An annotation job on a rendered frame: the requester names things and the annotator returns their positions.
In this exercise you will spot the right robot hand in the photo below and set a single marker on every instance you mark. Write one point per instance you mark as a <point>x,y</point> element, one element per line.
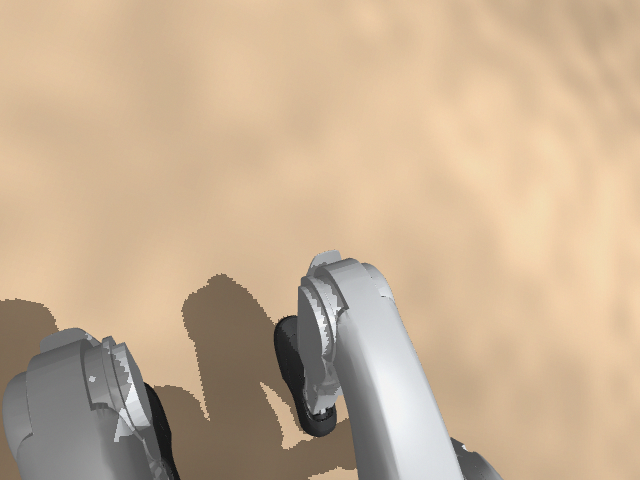
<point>473,465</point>

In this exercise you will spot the left robot foot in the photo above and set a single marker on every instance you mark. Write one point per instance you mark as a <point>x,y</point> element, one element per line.
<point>163,433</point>

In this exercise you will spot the right robot foot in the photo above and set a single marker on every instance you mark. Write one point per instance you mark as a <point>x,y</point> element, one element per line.
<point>292,371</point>

